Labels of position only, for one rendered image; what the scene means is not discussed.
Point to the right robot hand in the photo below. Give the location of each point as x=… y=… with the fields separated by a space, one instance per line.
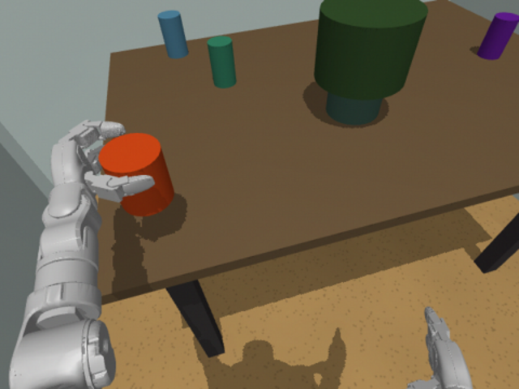
x=445 y=357

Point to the table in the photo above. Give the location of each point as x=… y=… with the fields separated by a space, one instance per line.
x=260 y=170

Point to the left robot hand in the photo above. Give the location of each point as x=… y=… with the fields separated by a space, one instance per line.
x=70 y=164

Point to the left robot arm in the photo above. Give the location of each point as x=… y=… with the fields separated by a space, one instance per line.
x=61 y=344

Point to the potted plant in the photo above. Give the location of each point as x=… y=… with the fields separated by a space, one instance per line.
x=363 y=54

